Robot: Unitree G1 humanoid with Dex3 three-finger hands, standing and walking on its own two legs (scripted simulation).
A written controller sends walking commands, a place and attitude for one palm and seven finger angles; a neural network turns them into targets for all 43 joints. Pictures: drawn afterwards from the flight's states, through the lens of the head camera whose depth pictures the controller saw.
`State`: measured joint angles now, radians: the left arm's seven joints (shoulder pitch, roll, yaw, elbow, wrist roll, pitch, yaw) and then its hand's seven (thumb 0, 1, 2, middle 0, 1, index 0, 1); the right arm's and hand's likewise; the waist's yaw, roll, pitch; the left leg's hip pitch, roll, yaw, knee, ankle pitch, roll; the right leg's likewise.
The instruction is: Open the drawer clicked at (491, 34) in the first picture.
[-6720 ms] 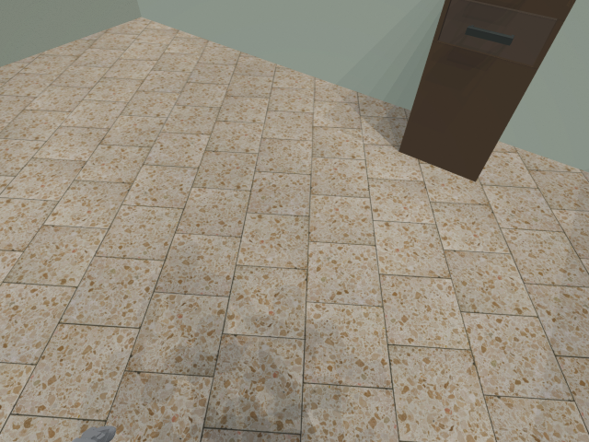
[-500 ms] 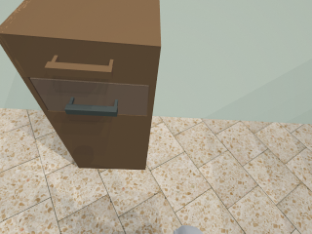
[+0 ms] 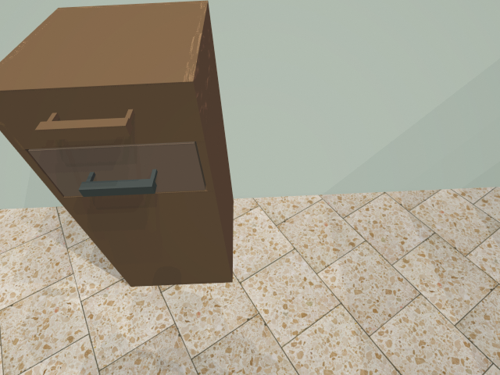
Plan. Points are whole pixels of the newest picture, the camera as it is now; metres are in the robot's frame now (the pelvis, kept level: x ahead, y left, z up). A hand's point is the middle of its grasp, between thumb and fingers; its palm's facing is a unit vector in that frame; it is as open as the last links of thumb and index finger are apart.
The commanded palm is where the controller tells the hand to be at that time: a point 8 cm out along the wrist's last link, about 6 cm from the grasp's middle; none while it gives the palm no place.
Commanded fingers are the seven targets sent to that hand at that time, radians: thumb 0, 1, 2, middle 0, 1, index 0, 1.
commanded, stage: come to a stop and stand still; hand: left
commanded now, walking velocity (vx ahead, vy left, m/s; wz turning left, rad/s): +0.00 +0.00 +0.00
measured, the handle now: (120, 181) +0.55 +0.35 -0.07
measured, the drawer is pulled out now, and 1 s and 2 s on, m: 0.00 0.00 0.00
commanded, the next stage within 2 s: look again from close up in 0.34 s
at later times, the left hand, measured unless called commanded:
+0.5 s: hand out of the picture -0.05 +0.16 -0.17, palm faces +0.04 -0.98 -0.18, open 7.4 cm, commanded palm none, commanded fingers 0.00 0.90 0.90 -0.20 -0.30 -0.20 -0.30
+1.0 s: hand out of the picture -0.03 +0.22 -0.17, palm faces +0.02 -0.98 -0.19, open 7.4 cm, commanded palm none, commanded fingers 0.00 0.90 0.90 -0.20 -0.30 -0.20 -0.30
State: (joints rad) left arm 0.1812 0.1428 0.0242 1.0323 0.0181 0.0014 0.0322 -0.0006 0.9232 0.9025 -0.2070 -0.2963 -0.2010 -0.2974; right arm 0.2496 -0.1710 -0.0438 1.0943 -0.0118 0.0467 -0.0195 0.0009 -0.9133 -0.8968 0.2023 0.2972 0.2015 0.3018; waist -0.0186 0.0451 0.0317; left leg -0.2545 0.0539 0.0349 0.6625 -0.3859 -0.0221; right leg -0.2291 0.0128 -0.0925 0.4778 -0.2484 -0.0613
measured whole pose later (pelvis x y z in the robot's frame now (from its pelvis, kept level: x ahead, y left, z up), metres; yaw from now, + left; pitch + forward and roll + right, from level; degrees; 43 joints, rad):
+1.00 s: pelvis -0.02 +0.05 +0.00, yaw -1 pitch -1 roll +0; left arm 0.31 0.14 -0.01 1.10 0.01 -0.01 0.03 0.00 0.91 0.90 -0.20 -0.30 -0.20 -0.30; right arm 0.33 -0.13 0.02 1.09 -0.02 -0.02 -0.02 0.00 -0.92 -0.90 0.20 0.30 0.20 0.30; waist 0.00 0.01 0.02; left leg -0.15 -0.04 0.07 0.44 -0.28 0.05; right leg -0.24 -0.05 -0.05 0.47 -0.20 0.01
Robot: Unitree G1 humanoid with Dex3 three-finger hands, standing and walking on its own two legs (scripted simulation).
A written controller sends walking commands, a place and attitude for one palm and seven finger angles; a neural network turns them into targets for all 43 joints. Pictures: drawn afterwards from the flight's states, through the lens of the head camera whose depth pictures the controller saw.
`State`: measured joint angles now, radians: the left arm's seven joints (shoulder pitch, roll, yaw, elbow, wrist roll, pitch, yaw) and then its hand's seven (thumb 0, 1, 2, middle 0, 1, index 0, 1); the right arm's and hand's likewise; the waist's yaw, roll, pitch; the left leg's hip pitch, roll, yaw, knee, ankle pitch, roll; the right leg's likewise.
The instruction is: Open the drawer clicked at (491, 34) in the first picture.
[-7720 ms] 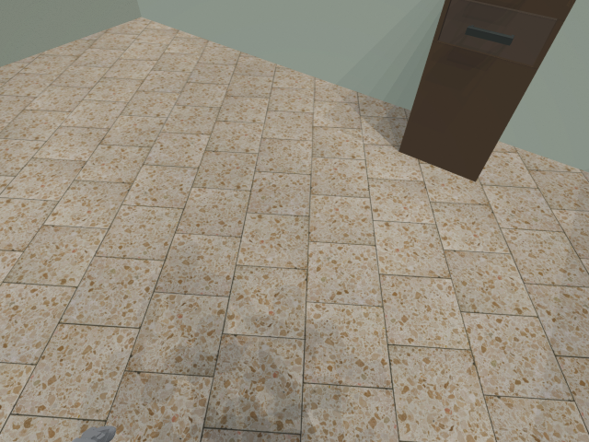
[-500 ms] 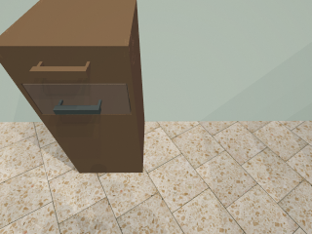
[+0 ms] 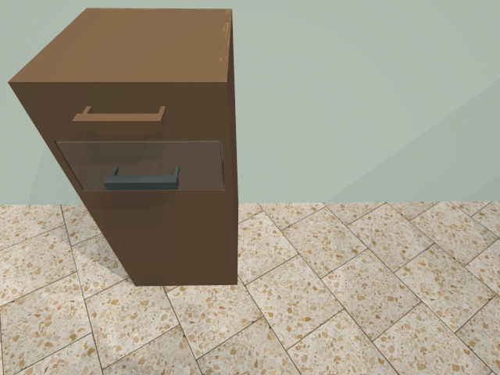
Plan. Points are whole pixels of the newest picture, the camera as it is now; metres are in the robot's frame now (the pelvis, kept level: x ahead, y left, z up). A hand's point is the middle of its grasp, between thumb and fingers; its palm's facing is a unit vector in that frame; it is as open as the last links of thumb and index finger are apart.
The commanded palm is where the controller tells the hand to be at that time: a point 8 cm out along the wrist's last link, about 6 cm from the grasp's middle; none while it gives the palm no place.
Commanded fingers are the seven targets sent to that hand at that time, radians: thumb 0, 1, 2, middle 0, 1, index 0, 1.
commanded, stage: shuffle to correct the standing spot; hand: left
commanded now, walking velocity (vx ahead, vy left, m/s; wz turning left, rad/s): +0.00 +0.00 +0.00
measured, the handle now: (144, 176) +0.57 +0.31 -0.07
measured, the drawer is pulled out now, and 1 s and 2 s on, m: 0.00 0.00 0.00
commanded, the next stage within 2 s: come to a stop and stand still in 0.30 s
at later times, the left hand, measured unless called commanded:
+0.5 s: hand out of the picture +0.06 +0.21 -0.18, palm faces +0.09 -0.98 -0.18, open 7.4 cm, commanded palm none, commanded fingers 0.00 0.90 0.90 -0.20 -0.30 -0.20 -0.30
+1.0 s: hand out of the picture +0.10 +0.20 -0.17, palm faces +0.11 -0.97 -0.23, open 7.3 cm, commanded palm none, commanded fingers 0.00 0.90 0.90 -0.20 -0.30 -0.20 -0.30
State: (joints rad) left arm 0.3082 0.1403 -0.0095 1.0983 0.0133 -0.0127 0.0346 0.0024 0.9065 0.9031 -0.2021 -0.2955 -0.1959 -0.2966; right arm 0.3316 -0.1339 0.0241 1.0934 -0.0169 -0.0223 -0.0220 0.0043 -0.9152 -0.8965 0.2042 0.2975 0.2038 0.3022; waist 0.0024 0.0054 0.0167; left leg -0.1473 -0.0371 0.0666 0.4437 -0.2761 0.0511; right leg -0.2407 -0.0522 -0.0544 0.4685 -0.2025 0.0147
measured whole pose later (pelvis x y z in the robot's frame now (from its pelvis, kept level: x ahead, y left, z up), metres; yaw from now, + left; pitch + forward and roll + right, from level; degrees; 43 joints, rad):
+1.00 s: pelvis +0.06 +0.01 +0.00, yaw +3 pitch -1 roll +2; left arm 0.22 0.18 0.04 0.95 0.03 0.01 0.03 0.00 0.91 0.90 -0.21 -0.30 -0.20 -0.30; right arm 0.18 -0.17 -0.05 0.99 -0.01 0.04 -0.01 0.00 -0.92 -0.90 0.20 0.30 0.20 0.30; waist 0.02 -0.04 0.07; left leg -0.35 0.01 -0.01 0.81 -0.44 -0.02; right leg -0.34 -0.01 -0.08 0.52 -0.17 -0.07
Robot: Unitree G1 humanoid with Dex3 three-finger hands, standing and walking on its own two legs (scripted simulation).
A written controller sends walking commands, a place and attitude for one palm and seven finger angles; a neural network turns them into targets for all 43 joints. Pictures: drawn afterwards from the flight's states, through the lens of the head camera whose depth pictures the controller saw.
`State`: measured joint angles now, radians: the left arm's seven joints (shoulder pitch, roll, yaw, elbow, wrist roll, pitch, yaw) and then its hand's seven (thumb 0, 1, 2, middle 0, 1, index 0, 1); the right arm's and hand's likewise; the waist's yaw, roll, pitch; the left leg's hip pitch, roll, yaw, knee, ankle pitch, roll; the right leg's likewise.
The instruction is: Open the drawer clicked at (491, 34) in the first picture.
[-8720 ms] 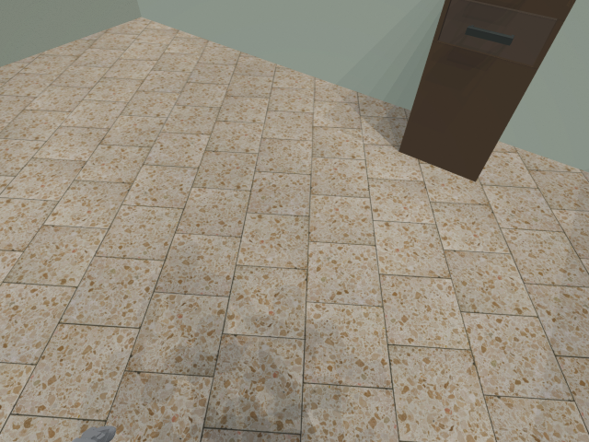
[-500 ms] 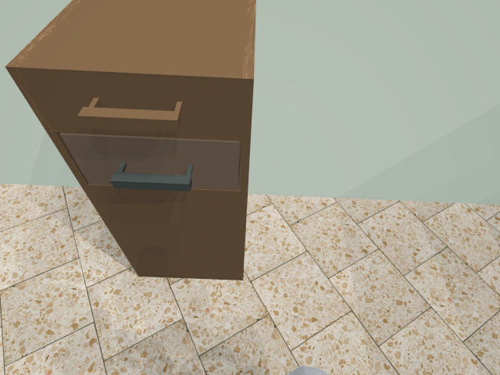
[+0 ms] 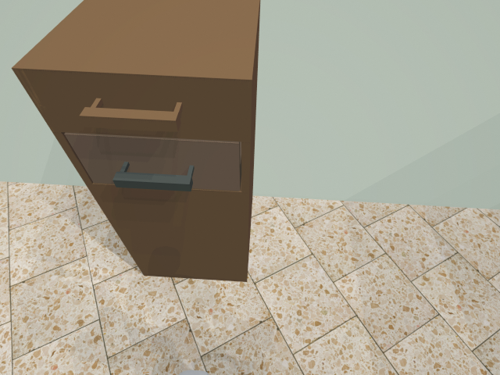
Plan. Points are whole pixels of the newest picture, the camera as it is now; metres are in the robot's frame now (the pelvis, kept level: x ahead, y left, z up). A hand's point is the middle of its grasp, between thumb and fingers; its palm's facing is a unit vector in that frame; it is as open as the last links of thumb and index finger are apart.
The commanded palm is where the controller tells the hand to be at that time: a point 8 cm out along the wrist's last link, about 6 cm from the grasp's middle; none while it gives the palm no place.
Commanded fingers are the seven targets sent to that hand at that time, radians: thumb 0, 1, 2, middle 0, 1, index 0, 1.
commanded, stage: come to a stop and stand still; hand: left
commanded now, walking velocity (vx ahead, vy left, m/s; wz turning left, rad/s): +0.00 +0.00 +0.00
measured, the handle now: (156, 174) +0.53 +0.26 -0.07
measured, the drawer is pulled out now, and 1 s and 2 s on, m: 0.00 0.00 0.00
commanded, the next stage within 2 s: look again from close up in 0.50 s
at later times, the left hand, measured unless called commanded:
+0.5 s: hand out of the picture -0.06 +0.17 -0.17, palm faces +0.06 -0.99 -0.14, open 7.4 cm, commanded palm none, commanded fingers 0.00 0.90 0.90 -0.20 -0.30 -0.20 -0.30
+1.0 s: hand out of the picture +0.01 +0.23 -0.16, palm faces +0.00 -0.97 -0.25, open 7.4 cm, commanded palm none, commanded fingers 0.00 0.90 0.90 -0.20 -0.30 -0.20 -0.30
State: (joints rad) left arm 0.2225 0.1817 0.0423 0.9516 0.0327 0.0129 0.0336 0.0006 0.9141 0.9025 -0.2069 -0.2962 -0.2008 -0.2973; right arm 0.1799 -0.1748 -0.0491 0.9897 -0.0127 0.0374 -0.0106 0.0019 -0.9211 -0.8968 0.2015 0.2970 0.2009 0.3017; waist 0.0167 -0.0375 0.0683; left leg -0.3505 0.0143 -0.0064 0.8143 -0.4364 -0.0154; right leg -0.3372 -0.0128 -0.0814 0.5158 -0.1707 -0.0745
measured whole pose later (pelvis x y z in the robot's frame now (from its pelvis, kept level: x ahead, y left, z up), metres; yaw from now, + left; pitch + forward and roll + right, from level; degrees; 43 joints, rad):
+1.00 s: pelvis -0.02 +0.04 +0.00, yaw -1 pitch -1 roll +0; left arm 0.29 0.17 0.00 1.05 0.02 -0.02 0.04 0.00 0.90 0.90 -0.20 -0.30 -0.20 -0.30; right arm 0.33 -0.15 0.01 1.06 -0.02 -0.01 -0.01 0.01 -0.92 -0.90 0.20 0.30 0.20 0.30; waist -0.01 0.03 0.00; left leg -0.22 -0.03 0.04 0.49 -0.25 0.03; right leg -0.25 -0.03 0.02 0.51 -0.23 0.02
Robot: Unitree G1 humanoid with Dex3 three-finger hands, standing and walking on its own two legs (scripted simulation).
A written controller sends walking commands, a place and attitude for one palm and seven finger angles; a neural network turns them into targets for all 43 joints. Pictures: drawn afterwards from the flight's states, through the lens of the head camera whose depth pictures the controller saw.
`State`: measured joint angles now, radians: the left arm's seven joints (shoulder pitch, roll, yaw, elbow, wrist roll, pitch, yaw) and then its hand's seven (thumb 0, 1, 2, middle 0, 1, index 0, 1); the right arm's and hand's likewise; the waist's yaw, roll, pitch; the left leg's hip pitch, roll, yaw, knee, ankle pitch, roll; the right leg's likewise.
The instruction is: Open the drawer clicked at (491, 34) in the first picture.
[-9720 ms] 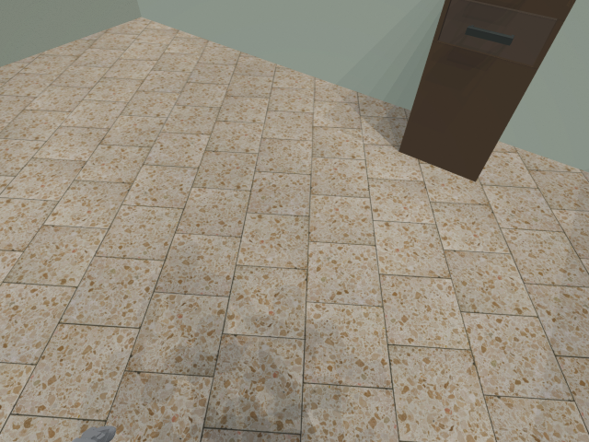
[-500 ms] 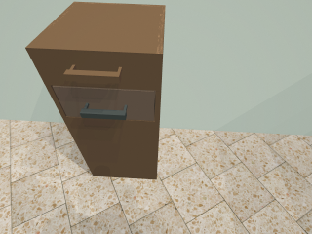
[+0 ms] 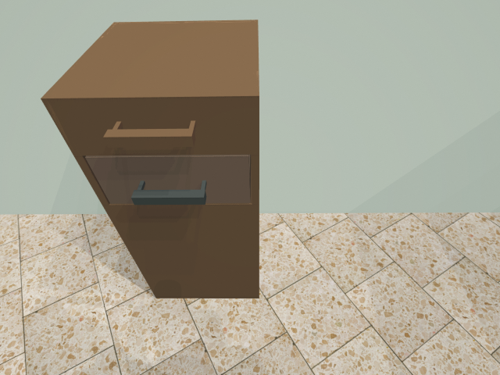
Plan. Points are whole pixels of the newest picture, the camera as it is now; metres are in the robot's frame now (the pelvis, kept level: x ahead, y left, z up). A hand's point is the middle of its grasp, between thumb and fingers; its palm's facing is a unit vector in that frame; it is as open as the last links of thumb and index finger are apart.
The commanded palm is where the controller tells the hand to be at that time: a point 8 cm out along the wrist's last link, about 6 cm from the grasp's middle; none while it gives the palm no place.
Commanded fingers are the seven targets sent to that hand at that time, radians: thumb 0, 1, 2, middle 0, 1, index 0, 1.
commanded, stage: look again from close up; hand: left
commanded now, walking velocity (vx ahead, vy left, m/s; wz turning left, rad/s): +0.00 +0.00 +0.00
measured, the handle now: (171, 190) +0.54 +0.23 -0.07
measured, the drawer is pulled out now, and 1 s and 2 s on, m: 0.00 0.00 0.00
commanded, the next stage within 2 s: raise the hand with hooked fingers in 0.12 s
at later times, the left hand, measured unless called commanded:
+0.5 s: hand (140, 326) +0.21 +0.20 -0.04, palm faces -0.01 -0.32 -0.95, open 7.9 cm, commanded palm +0.15 +0.22 -0.03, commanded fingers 0.00 0.55 0.75 -0.23 -0.53 -0.23 -0.53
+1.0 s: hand (138, 307) +0.23 +0.20 -0.02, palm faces +0.00 -0.10 -1.00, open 10.7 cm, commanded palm +0.21 +0.21 +0.04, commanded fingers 0.00 -0.03 0.50 -0.27 -0.90 -0.27 -0.90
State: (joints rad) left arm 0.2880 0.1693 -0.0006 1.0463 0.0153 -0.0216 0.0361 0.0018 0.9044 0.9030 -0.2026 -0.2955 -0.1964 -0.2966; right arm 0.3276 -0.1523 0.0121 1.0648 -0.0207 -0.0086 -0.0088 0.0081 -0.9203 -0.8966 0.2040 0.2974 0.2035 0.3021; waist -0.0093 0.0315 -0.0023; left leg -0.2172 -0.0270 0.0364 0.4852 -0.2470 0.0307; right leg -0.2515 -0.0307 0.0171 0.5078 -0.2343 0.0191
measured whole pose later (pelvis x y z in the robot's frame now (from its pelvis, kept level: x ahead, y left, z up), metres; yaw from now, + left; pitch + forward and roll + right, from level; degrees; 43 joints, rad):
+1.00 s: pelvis +0.01 -0.04 -0.03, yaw +0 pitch +8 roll +2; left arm 0.32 0.37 -0.03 -0.03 1.01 0.03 0.33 0.00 0.18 0.60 -0.28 -0.76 -0.27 -0.76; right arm 0.13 -0.18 0.04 0.58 -0.05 0.08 -0.02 0.01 -0.91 -0.90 0.21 0.30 0.21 0.30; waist 0.06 0.04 -0.08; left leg -0.53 0.02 0.02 0.79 -0.40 -0.02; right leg -0.58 0.01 0.00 0.84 -0.40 -0.04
